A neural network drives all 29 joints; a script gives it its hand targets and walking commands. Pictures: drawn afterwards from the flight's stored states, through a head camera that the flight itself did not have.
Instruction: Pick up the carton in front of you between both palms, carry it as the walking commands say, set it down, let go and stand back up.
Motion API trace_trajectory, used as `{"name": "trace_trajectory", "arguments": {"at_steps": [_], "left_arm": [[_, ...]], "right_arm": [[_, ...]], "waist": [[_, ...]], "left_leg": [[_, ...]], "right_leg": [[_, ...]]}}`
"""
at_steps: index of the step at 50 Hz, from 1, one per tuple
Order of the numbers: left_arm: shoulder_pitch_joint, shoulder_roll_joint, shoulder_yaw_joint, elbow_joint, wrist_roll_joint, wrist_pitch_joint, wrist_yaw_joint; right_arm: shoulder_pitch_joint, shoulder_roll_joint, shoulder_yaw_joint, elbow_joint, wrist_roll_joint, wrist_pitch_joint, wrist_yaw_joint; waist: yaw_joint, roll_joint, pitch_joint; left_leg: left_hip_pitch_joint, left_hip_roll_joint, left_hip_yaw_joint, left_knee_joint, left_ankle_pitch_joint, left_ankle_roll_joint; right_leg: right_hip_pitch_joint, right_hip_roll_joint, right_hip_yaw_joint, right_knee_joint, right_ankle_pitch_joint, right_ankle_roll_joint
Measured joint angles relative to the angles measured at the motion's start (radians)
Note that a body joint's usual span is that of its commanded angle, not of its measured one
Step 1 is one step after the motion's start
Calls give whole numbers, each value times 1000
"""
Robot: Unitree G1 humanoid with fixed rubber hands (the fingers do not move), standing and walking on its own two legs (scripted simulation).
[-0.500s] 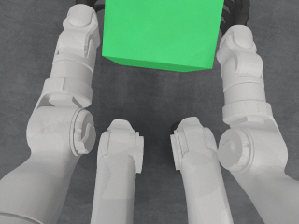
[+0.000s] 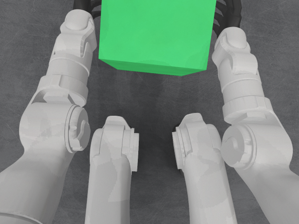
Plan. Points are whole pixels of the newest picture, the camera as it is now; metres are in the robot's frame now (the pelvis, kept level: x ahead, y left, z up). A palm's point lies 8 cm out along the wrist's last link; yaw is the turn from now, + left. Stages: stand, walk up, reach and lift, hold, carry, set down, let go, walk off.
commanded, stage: set down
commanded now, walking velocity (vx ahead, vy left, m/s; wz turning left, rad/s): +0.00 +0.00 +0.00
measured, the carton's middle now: (154, 29) +0.52 +0.00 -0.24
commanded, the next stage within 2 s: let go in 1.96 s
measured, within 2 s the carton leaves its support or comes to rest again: rests again in 0.04 s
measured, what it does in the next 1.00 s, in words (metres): stands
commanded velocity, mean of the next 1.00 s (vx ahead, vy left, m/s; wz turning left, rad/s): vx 0.00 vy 0.00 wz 0.00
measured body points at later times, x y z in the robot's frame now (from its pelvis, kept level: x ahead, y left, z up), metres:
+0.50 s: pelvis -0.01 +0.01 -0.01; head +0.35 +0.02 +0.26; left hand +0.55 +0.15 -0.18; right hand +0.52 -0.16 -0.18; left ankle +0.10 +0.11 -0.34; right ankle +0.10 -0.12 -0.34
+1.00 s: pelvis -0.01 +0.00 -0.02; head +0.36 +0.02 +0.24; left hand +0.57 +0.19 -0.19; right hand +0.52 -0.20 -0.19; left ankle +0.10 +0.11 -0.34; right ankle +0.10 -0.11 -0.34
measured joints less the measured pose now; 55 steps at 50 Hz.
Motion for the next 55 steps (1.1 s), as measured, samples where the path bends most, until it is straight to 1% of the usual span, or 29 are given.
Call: {"name": "trace_trajectory", "arguments": {"at_steps": [4, 9, 26, 29, 33, 34, 36, 38, 40, 43, 46, 50, 55], "left_arm": [[-21, 6, -5, 25, -1, -6, 0], [-41, 8, 2, 43, 4, -12, -17], [-77, 20, 79, 62, 88, -6, -86], [-81, 22, 81, 63, 94, -10, -97], [-90, 30, 82, 77, 91, -39, -94], [-91, 36, 73, 85, 84, -50, -91], [-88, 58, 42, 104, 51, -71, -68], [-82, 90, 0, 122, -6, -89, -43], [-72, 126, -48, 131, -71, -104, -29], [-59, 174, -118, 121, -162, -120, -22], [-53, 200, -164, 90, -224, -124, -23], [-46, 205, -185, 37, -255, -111, -20], [0, 183, -152, -54, -224, -68, -12]], "right_arm": [[-13, -11, 2, 17, 0, -4, 13], [-24, -27, -6, 33, -3, -10, 37], [-78, -44, -75, 85, -92, -8, 130], [-86, -46, -84, 91, -101, -11, 140], [-105, -53, -78, 123, -104, -42, 141], [-109, -59, -67, 139, -98, -53, 135], [-115, -79, -25, 176, -63, -78, 111], [-114, -107, 20, 205, -7, -99, 84], [-107, -138, 68, 221, 55, -117, 67], [-94, -178, 141, 223, 143, -135, 56], [-81, -202, 199, 195, 210, -140, 46], [-56, -206, 241, 131, 258, -129, 26], [0, -179, 247, 12, 264, -84, -2]], "waist": [[-2, 1, 29], [1, 0, 47], [-3, -5, 74], [-4, -7, 80], [-5, -10, 98], [-5, -10, 105], [-6, -9, 121], [-7, -9, 135], [-8, -10, 142], [-10, -12, 142], [-12, -12, 136], [-15, -10, 108], [-18, -11, 41]], "left_leg": [[7, 5, 5, 12, 0, 6], [10, 12, 11, 25, 0, 14], [6, 31, 22, 39, 11, 32], [6, 34, 22, 39, 12, 33], [12, 38, 21, 42, 13, 33], [14, 39, 19, 44, 13, 32], [17, 41, 18, 46, 11, 32], [19, 45, 19, 47, 10, 33], [17, 51, 22, 51, 7, 36], [7, 62, 28, 60, 2, 41], [-1, 68, 32, 69, -1, 44], [-9, 71, 30, 68, -1, 42], [19, 75, 27, 18, -1, 38]], "right_leg": [[9, -5, -2, 11, -1, 0], [13, -10, -3, 23, -1, 1], [13, -25, -9, 32, 11, 0], [14, -26, -10, 32, 12, 0], [20, -29, -14, 33, 14, 0], [22, -30, -16, 33, 14, 0], [26, -34, -20, 33, 14, -2], [28, -40, -24, 35, 13, -5], [24, -48, -27, 40, 11, -12], [11, -64, -35, 50, 10, -25], [-1, -75, -41, 60, 11, -36], [-10, -78, -45, 59, 13, -42], [11, -74, -44, 9, 20, -48]]}}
